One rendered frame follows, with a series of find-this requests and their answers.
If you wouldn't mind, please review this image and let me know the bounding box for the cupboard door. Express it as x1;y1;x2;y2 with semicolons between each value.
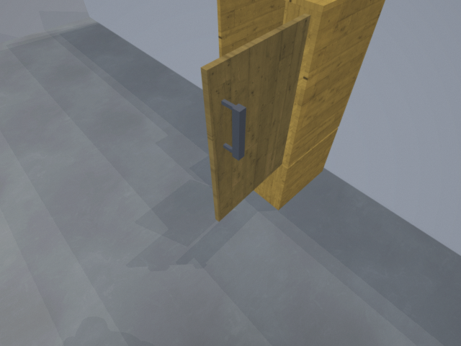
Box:
201;14;310;222

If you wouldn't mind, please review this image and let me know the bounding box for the handle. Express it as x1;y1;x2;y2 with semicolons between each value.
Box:
221;99;246;160

